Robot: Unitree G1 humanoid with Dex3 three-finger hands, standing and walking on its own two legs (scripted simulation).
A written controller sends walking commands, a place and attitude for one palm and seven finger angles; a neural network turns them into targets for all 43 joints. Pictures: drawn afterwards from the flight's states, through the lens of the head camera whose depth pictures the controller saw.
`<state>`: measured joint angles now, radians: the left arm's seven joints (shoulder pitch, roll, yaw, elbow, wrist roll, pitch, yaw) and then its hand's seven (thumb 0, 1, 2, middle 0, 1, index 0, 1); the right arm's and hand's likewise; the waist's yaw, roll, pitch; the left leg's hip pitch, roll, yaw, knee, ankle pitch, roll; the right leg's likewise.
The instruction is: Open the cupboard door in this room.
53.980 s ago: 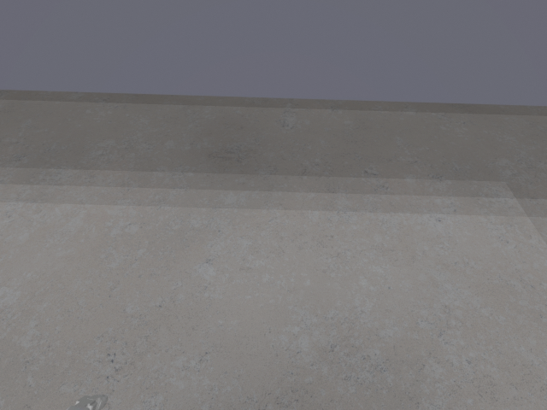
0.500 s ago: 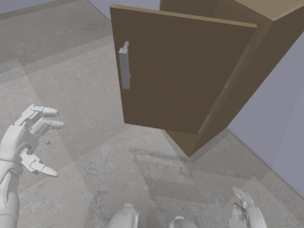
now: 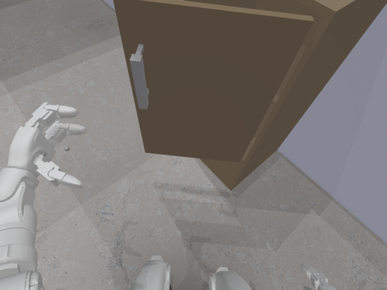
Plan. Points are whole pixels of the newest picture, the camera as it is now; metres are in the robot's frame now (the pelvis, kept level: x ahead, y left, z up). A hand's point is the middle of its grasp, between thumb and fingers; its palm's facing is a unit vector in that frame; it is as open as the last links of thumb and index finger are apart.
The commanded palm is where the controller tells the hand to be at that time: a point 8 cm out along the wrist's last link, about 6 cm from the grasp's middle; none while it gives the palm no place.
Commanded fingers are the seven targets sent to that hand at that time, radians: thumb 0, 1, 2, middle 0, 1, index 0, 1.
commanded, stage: move the hooked fingers beside the handle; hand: left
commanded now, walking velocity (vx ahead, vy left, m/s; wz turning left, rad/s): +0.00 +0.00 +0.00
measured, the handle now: (142, 78) +0.58 +0.14 +0.05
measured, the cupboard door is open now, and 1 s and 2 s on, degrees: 44 44 44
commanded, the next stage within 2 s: slide the fingers in behind the handle in 1.76 s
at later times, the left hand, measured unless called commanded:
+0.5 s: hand (88, 115) +0.45 +0.24 +0.05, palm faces -0.05 -1.00 -0.02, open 14.0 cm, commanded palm +0.45 +0.28 +0.05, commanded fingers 0.00 -0.50 0.30 -0.30 -1.20 -0.30 -1.20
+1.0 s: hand (102, 90) +0.53 +0.23 +0.05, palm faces -0.05 -1.00 +0.00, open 14.0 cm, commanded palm +0.52 +0.25 +0.05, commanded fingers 0.00 -0.50 0.30 -0.30 -1.20 -0.30 -1.20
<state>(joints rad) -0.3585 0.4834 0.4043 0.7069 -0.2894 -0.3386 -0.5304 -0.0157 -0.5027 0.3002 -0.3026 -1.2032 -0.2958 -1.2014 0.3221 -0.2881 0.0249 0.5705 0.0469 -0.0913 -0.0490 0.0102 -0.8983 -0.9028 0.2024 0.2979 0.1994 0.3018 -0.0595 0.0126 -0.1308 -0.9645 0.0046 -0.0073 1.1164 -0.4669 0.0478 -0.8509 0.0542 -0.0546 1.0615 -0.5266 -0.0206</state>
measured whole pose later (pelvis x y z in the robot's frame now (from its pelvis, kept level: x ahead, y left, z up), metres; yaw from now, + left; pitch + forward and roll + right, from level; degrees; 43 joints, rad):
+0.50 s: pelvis +0.00 +0.00 -0.01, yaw -1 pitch +22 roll -4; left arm -0.69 0.56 0.43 1.02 -0.18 -0.39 -0.47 -0.02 -0.50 0.30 -0.30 -1.20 -0.30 -1.20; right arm 0.35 -0.28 0.03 0.61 0.03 0.00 -0.03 0.01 -0.90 -0.90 0.20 0.30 0.20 0.30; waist -0.12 0.01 -0.13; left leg -1.06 0.02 0.00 1.16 -0.48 0.05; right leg -0.95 0.07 -0.05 1.10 -0.53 -0.02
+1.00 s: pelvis -0.01 +0.00 -0.03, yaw -2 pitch +26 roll -6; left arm -0.99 0.68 0.44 1.22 -0.10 -0.36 -0.40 -0.02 -0.50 0.30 -0.30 -1.20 -0.30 -1.20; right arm 0.38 -0.29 0.05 0.62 0.00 0.05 -0.02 0.00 -0.90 -0.90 0.20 0.30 0.20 0.30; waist -0.20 0.03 -0.12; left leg -1.20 0.03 -0.02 1.23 -0.49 0.05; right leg -1.08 0.08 -0.07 1.15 -0.53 -0.02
